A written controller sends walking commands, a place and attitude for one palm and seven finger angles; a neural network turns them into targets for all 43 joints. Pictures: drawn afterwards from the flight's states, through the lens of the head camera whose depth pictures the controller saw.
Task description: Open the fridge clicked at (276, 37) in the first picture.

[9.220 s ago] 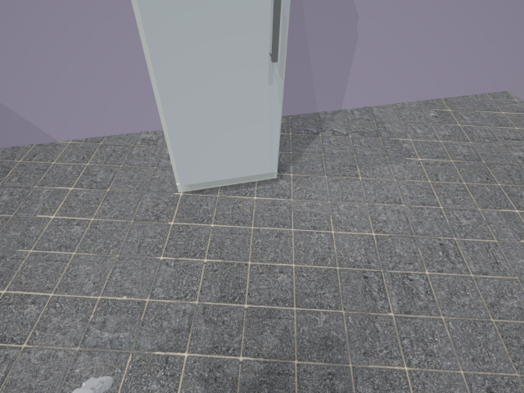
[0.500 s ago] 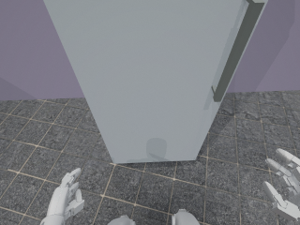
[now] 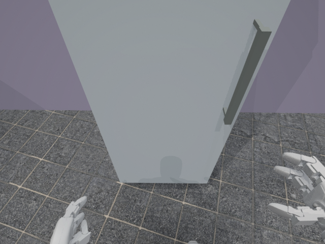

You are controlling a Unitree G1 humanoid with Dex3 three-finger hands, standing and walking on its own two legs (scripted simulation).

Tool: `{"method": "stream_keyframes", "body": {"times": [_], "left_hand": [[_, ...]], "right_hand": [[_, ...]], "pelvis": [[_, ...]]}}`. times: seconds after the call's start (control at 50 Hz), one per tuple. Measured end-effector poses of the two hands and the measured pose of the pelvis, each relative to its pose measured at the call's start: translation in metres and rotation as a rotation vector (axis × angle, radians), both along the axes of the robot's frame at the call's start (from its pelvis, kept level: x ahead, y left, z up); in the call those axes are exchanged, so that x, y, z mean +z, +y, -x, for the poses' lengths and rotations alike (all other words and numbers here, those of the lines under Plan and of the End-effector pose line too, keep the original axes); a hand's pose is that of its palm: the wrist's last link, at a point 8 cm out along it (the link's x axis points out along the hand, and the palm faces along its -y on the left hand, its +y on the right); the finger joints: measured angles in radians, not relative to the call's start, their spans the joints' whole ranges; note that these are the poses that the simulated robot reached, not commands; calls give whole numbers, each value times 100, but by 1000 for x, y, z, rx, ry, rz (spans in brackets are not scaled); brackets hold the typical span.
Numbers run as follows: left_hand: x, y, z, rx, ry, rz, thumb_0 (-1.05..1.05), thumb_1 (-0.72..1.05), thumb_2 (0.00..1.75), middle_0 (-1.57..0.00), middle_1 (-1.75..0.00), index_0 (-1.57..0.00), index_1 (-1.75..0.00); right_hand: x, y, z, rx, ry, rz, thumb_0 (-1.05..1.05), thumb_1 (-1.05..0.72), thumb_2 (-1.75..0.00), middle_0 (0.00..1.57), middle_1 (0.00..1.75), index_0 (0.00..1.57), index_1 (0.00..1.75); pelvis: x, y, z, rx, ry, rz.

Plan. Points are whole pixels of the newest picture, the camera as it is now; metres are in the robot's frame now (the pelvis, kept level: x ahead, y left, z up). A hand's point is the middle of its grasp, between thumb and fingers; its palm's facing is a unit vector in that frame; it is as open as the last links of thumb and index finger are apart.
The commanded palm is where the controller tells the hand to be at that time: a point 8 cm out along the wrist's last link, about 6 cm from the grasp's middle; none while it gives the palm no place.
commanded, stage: raise the hand to about handle height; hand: right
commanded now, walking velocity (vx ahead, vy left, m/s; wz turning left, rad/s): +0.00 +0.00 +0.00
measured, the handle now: (239, 80) +0.51 -0.18 +0.14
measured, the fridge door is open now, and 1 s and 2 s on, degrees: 0 0 0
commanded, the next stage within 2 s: move the hooked fingers beside the handle in 1.10 s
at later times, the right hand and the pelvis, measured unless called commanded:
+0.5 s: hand (320, 158) +0.27 -0.28 +0.14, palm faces +0.06 +1.00 -0.07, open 13.9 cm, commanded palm +0.24 -0.33 +0.15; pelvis +0.01 -0.01 +0.02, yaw -1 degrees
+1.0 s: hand (304, 150) +0.28 -0.25 +0.16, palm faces +0.05 +1.00 -0.05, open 13.9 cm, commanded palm +0.25 -0.30 +0.16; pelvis +0.01 +0.02 +0.03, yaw +0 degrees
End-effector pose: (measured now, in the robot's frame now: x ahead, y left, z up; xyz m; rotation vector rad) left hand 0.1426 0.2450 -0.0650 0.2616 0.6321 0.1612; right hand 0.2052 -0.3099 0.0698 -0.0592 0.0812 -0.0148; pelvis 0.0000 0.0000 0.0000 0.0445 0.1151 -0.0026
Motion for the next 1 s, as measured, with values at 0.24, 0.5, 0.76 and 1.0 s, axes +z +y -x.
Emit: {"method": "stream_keyframes", "body": {"times": [0.24,0.5,0.76,1.0], "left_hand": [[26,-30,-30,-45,-96,30,2,90,90,-21,-30,-20,-30],[31,-30,-34,-64,-65,25,2,90,90,-21,-30,-20,-30],[27,-6,-25,-17,-36,48,2,90,90,-21,-30,-20,-30],[27,17,-24,1,-37,34,2,91,90,-21,-30,-20,-30]], "right_hand": [[47,-21,-29,-16,-92,3,0,34,-36,29,110,29,110],[78,-27,-43,-39,-120,19,-1,48,-30,30,119,30,119],[91,-16,-60,-17,-69,-6,-1,49,-30,30,120,30,120],[88,5,-53,-36,-101,-3,-1,50,-30,30,120,30,120]], "pelvis": [[13,-11,-8,-5,-54,-1],[24,-8,-11,-12,-93,8],[30,6,-14,-4,-100,23],[30,23,-14,-2,-113,30]]}}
